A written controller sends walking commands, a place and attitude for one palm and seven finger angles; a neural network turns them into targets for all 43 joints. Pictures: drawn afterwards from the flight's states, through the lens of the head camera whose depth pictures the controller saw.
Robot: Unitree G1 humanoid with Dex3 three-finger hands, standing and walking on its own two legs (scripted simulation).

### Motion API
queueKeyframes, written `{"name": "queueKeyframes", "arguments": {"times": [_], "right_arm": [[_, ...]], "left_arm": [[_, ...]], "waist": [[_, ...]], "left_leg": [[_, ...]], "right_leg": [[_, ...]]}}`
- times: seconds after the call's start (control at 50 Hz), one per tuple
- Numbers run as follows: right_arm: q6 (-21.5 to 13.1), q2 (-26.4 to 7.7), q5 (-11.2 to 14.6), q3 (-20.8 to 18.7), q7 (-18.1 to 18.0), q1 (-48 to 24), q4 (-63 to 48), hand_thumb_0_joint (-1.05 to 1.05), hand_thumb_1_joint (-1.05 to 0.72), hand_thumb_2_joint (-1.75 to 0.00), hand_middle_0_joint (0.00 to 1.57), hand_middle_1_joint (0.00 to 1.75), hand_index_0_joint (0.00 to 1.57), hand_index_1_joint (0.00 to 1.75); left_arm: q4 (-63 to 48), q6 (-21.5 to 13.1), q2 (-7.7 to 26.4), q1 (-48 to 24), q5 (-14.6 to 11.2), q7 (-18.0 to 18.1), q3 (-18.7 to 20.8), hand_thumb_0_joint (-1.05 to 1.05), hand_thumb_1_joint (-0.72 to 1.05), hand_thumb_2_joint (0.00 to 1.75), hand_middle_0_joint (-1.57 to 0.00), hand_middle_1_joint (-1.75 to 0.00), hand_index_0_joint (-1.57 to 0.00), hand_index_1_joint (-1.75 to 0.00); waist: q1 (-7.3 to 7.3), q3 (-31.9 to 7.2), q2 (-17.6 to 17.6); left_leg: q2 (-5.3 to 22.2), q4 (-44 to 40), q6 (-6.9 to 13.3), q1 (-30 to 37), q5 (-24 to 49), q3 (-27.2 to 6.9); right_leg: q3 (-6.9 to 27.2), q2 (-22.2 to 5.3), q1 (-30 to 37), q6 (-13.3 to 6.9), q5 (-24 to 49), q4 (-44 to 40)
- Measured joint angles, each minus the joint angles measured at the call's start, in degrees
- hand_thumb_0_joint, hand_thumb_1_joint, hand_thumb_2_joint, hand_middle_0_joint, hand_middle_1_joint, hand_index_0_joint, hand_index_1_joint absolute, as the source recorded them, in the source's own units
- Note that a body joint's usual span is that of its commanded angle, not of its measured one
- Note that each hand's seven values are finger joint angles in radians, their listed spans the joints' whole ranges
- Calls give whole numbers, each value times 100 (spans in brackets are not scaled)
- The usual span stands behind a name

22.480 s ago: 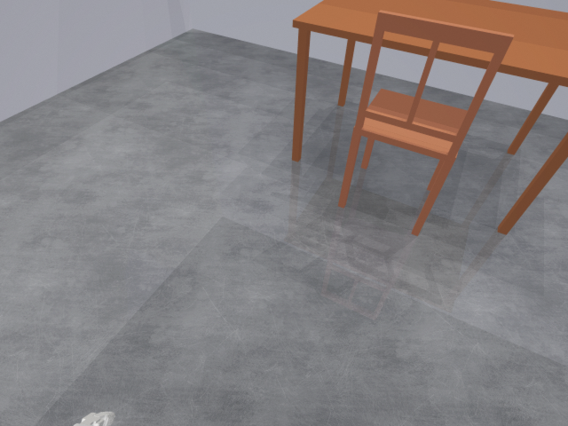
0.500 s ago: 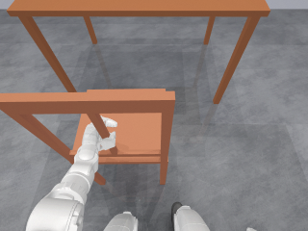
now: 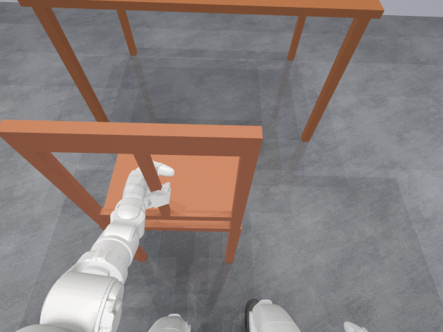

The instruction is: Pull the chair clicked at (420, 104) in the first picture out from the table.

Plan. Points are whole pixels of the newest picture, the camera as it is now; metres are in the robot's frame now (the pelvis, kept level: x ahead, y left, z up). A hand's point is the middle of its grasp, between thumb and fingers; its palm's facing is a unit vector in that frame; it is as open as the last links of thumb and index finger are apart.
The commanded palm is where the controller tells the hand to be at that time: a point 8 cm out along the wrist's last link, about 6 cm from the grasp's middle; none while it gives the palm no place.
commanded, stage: step backward, pulling the chair out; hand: left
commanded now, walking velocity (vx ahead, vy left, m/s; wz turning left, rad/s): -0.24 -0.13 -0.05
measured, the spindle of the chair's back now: (155, 187) +0.39 +0.14 -0.06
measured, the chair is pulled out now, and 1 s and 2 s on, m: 0.46 0.54 0.54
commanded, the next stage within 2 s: stop walking, hand still on the chair in 0.18 s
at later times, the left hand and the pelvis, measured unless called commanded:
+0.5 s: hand (165, 229) +0.30 +0.11 -0.06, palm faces +0.00 -0.98 -0.19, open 5.3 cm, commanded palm +0.29 +0.17 -0.04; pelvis -0.03 -0.01 +0.01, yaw -3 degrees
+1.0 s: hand (159, 232) +0.29 +0.13 -0.06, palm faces -0.05 -0.98 -0.19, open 5.3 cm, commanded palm +0.28 +0.18 -0.04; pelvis +0.03 +0.01 +0.02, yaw -4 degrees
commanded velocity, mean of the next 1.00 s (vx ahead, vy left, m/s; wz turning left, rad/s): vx -0.05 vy -0.01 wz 0.00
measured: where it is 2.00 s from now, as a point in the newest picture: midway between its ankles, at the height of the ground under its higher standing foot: outside the picture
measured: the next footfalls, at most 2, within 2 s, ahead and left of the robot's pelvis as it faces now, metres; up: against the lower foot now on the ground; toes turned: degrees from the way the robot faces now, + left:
none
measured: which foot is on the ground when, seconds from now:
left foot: down 0.00-1.00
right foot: down 0.00-1.00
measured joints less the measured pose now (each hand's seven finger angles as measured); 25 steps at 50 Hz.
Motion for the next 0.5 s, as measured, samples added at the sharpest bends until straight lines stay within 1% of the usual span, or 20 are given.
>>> {"name": "queueKeyframes", "arguments": {"times": [0.04,0.1,0.12,0.16,0.18,0.24,0.26,0.3,0.34,0.38,0.4,0.44,0.5], "right_arm": [[16,-17,-4,-44,-26,1,-47,1,-90,-89,20,30,21,30],[21,-6,-38,-80,-14,90,-114,1,-90,-89,20,30,20,30],[12,7,-38,-80,3,114,-119,1,-90,-89,20,30,20,30],[-5,62,-27,-55,35,146,-97,1,-90,-89,20,30,20,30],[-4,89,-19,-41,50,152,-77,1,-90,-89,20,30,20,30],[6,121,30,-17,55,191,-50,1,-90,-89,20,30,21,30],[-1,102,50,-19,55,208,-45,1,-90,-89,20,30,21,30],[-16,36,78,-39,62,217,-8,1,-90,-89,20,30,21,30],[23,-60,56,-91,87,205,-52,1,-90,-89,20,30,21,30],[32,-182,27,-123,82,201,-111,1,-90,-89,20,30,21,30],[34,-222,16,-135,74,189,-130,1,-90,-89,20,30,20,30],[34,-272,5,-135,46,170,-173,1,-90,-89,20,30,20,30],[43,-302,7,-131,-5,222,-301,1,-90,-89,20,30,20,30]], "left_arm": [[-4,30,9,47,-49,5,-4,5,70,79,-35,-133,-50,-145],[-51,41,-2,203,-78,-26,35,5,70,79,-35,-132,-50,-145],[-74,32,-2,246,-93,-34,46,5,70,79,-35,-132,-50,-145],[-112,17,45,306,-96,-71,60,5,69,79,-36,-132,-50,-145],[-118,16,77,331,-98,-80,71,5,69,79,-37,-131,-50,-145],[-103,21,140,430,-138,-74,131,5,68,80,-39,-130,-50,-145],[-108,16,143,474,-158,-64,156,5,68,80,-39,-129,-50,-145],[-105,-25,128,569,-189,-28,211,5,68,80,-40,-129,-50,-145],[-350,12,80,778,-159,10,299,5,68,79,-40,-128,-50,-145],[-642,27,17,1022,-88,33,321,5,68,79,-40,-128,-50,-145],[-776,38,-6,1123,-57,48,304,5,68,79,-40,-128,-50,-145],[-1009,70,-45,1311,-20,85,247,4,68,79,-39,-129,-50,-145],[-1262,113,-134,1603,10,125,113,4,69,78,-37,-131,-50,-145]], "waist": [[46,-14,-62],[116,-59,29],[151,-46,76],[205,13,98],[217,39,104],[204,-41,109],[198,-90,115],[170,-186,106],[91,-198,94],[17,-201,100],[-13,-189,74],[-29,-149,2],[18,-187,37]], "left_leg": [[-41,45,64,7,-41,138],[59,118,78,-4,-155,190],[115,145,62,-6,-162,185],[199,199,9,31,-163,172],[238,225,-28,54,-165,157],[297,238,-118,-1,-131,117],[302,243,-112,-46,-131,116],[245,300,-48,-145,-426,109],[104,328,48,-160,-821,32],[-27,204,138,-24,-894,-26],[-81,74,157,38,-748,-42],[-137,-199,149,206,-321,-12],[-88,-465,107,395,166,12]], "right_leg": [[114,-38,-63,24,-74,109],[32,17,-9,-19,-773,404],[-12,49,43,-28,-740,344],[-83,90,176,-34,-132,98],[-108,123,215,-69,58,61],[-156,177,134,-190,-60,159],[-160,180,75,-216,-94,197],[-143,149,-25,-242,-91,205],[-126,97,-20,-245,-11,99],[-112,59,20,-228,75,-32],[-101,27,52,-210,108,-83],[-61,-17,159,-171,161,-183],[-47,33,283,-103,-92,-239]]}}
